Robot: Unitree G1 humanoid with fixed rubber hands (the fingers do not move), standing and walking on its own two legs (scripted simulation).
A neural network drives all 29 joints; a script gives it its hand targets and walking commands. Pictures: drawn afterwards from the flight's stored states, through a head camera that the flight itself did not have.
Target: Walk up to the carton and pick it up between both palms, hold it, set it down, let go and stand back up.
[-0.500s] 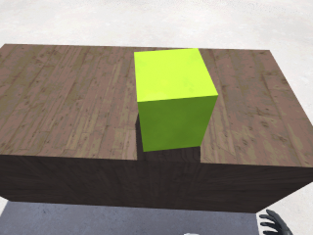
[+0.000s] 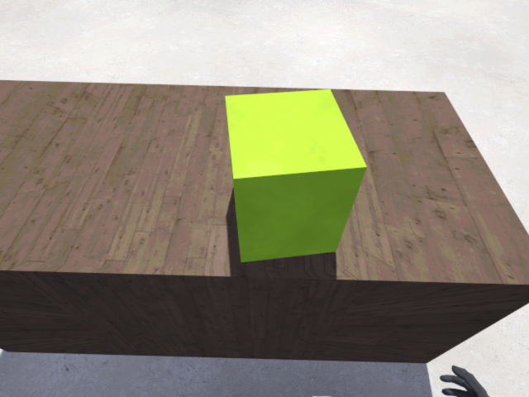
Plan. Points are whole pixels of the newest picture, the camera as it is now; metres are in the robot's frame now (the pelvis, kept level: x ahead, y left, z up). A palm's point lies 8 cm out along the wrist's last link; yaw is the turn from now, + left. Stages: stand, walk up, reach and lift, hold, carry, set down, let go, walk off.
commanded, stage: walk up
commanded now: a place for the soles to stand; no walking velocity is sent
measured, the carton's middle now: (284, 178) +0.50 -0.03 +0.01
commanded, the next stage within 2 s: reach and lift in 1.34 s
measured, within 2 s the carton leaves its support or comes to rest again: neither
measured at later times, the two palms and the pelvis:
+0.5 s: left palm out of the picture +0.07 +0.33 -0.09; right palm out of the picture +0.12 -0.32 -0.10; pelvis +0.01 +0.00 +0.00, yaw +0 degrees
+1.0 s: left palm out of the picture +0.08 +0.28 -0.09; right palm out of the picture +0.09 -0.37 -0.09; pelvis +0.00 -0.04 +0.00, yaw -2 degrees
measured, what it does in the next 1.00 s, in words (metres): stands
